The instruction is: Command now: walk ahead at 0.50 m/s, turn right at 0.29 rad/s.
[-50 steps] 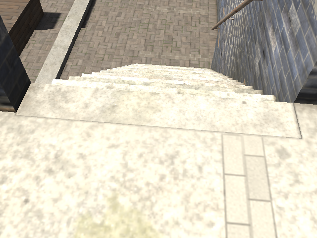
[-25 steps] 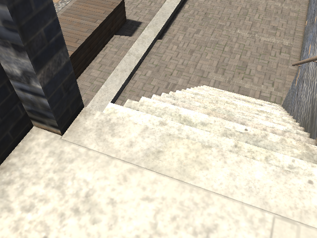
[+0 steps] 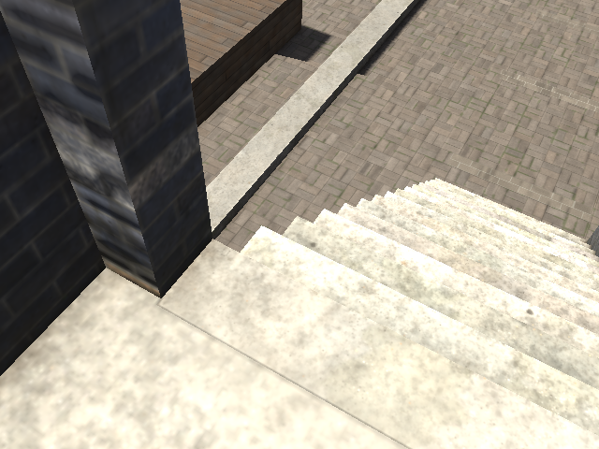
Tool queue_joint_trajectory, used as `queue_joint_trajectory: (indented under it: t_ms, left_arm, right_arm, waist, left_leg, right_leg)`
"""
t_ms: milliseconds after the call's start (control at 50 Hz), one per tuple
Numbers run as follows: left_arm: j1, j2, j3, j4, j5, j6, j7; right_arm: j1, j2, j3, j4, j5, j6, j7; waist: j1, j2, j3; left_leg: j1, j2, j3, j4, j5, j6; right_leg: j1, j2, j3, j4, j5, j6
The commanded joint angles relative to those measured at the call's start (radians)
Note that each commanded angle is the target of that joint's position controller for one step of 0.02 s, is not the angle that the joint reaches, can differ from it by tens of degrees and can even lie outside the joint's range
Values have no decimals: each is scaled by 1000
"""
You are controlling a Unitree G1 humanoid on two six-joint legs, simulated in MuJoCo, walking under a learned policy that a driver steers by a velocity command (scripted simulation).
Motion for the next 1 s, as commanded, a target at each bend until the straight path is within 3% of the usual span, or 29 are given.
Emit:
queue_joint_trajectory:
  t_ms: [20,100,120,180,200,240,340,400,440,460,480,500,520,540,560,600,660,720,780,820,840,860,880,900,920,940,960,980,1000]
  left_arm:
    - [-10,81,30,-77,7,9,8]
    - [-64,30,23,-97,10,36,11]
    - [-6,-52,-34,-64,149,4,-52]
    - [-140,-5,-22,-91,106,-21,-97]
    - [-180,0,-27,-113,106,-15,-101]
    - [-218,-13,-40,-133,105,-2,-92]
    - [-263,1,-40,-155,101,15,-77]
    - [-244,30,-24,-160,88,3,-69]
    - [-97,106,18,-122,59,-33,-37]
    - [115,170,48,-70,74,-29,-4]
    - [323,225,53,1,76,-16,9]
    - [404,201,62,50,92,-28,-3]
    - [294,211,77,38,71,-48,-8]
    - [188,143,56,24,50,-57,-14]
    - [131,60,22,19,50,-62,-20]
    - [-3,-3,-11,-29,68,-57,-31]
    - [-75,67,-1,-89,88,-71,-33]
    - [9,99,15,-75,99,-69,-50]
    - [73,135,34,-94,102,-53,-77]
    - [73,128,33,-110,110,-38,-73]
    - [29,129,27,-141,106,-44,-76]
    - [-21,96,14,-163,110,-55,-78]
    - [21,-29,-23,-192,105,-66,-80]
    - [179,-71,-33,-181,94,-79,-73]
    - [127,53,-5,-152,103,-67,-65]
    - [73,63,-12,-138,120,-42,-36]
    - [53,50,-19,-130,132,-19,-18]
    - [20,18,-35,-136,145,-9,-21]
    - [-26,-9,-48,-147,149,-6,-36]
  right_arm:
    - [74,-98,-39,1,-1,-26,0]
    - [78,-117,-52,44,-20,-52,-16]
    - [153,-19,-11,63,-127,-82,-10]
    - [198,-85,-15,102,-114,-74,-6]
    - [204,-113,-15,116,-115,-73,-1]
    - [252,-94,-3,148,-107,-66,6]
    - [268,-136,-7,199,-100,-60,14]
    - [283,-204,-34,218,-100,-44,-5]
    - [336,-188,-26,245,-117,-38,-14]
    - [410,-96,7,232,-162,-47,-5]
    - [445,3,56,174,-167,-57,39]
    - [191,-72,32,147,-78,-48,55]
    - [57,-83,28,111,-59,-51,41]
    - [55,-128,19,108,-80,-53,9]
    - [87,-106,25,102,-102,-50,-18]
    - [131,-38,49,94,-94,-31,-41]
    - [137,-52,58,89,-73,-13,-42]
    - [0,-13,88,49,-62,4,-27]
    - [-68,-74,77,29,-59,-4,-19]
    - [-47,-83,74,35,-54,-23,-26]
    - [66,-121,58,63,-54,-37,-40]
    - [241,-184,30,110,-48,-49,-52]
    - [467,-261,7,148,-56,-59,-67]
    - [404,-264,18,115,-66,-44,-29]
    - [281,-214,9,104,-74,-43,-16]
    - [169,-117,35,74,-39,-46,-10]
    - [93,-14,68,48,-27,-48,-11]
    - [57,24,78,46,-30,-52,-22]
    - [59,5,71,60,-35,-54,-40]
  waist:
    - [-33,166,-80]
    - [-15,91,-17]
    - [-15,92,35]
    - [-51,79,21]
    - [-51,80,12]
    - [-63,96,23]
    - [-34,116,47]
    - [-4,128,26]
    - [63,98,-78]
    - [79,-21,-287]
    - [94,-150,-536]
    - [223,11,-334]
    - [204,-5,-118]
    - [145,-27,-93]
    - [72,-61,-104]
    - [-40,-14,-78]
    - [-57,20,-44]
    - [1,-4,-20]
    - [30,-30,-38]
    - [2,-14,-86]
    - [-53,-11,-108]
    - [-144,35,-151]
    - [-185,240,-334]
    - [-96,319,-425]
    - [-79,110,-173]
    - [-58,76,-131]
    - [-35,52,-134]
    - [-15,71,-105]
    - [-14,69,-86]
  left_leg:
    - [250,250,-248,-341,58,154]
    - [215,259,-112,-409,201,164]
    - [245,293,-90,-433,140,208]
    - [327,279,8,-439,176,200]
    - [324,280,39,-436,216,199]
    - [349,284,86,-437,284,194]
    - [503,307,136,-384,491,165]
    - [587,312,183,-260,800,135]
    - [426,236,249,28,921,72]
    - [107,185,239,343,649,-23]
    - [-194,18,124,569,-310,-96]
    - [-412,-50,-68,733,-354,-66]
    - [-518,15,-154,781,-313,-37]
    - [-437,59,-183,771,-268,-27]
    - [-335,77,-196,737,-232,-13]
    - [-147,98,-190,679,-236,-17]
    - [-91,85,-121,467,-128,-60]
    - [-4,49,-57,200,71,-70]
    - [-18,10,-70,65,157,-65]
    - [64,-22,-49,53,135,-34]
    - [217,-36,-31,47,134,-16]
    - [417,20,-79,35,182,55]
    - [700,275,-392,-40,457,275]
    - [778,494,-768,-147,481,491]
    - [527,486,-756,-204,142,413]
    - [361,400,-584,-236,-98,323]
    - [267,338,-481,-294,-146,269]
    - [199,294,-382,-328,-42,236]
    - [155,269,-315,-346,27,219]
  right_leg:
    - [-245,-88,59,43,136,-3]
    - [-304,-77,87,-30,269,16]
    - [-362,-55,91,-69,411,-19]
    - [-424,-44,56,-239,523,-19]
    - [-400,-42,41,-290,542,-17]
    - [-376,-33,10,-372,559,-20]
    - [-345,19,-34,-493,461,-66]
    - [-242,90,-94,-554,332,-95]
    - [144,201,-158,-589,444,-159]
    - [621,120,0,-444,653,-282]
    - [1027,-149,527,-618,625,-479]
    - [944,-186,658,-790,458,-389]
    - [721,-174,564,-839,299,-318]
    - [514,-148,516,-848,260,-324]
    - [353,-125,464,-853,340,-331]
    - [49,-105,394,-918,399,-326]
    - [-117,-36,302,-955,312,-289]
    - [-170,26,266,-927,327,-251]
    - [-33,-20,373,-855,397,-272]
    - [9,-14,388,-739,562,-241]
    - [-49,19,387,-660,555,-216]
    - [-162,67,375,-502,569,-155]
    - [-286,222,208,-127,218,-58]
    - [-527,249,174,177,-225,-14]
    - [-641,138,177,327,-120,-2]
    - [-586,58,143,340,-8,3]
    - [-508,18,134,252,62,24]
    - [-437,-22,121,180,86,39]
    - [-387,-41,94,144,41,57]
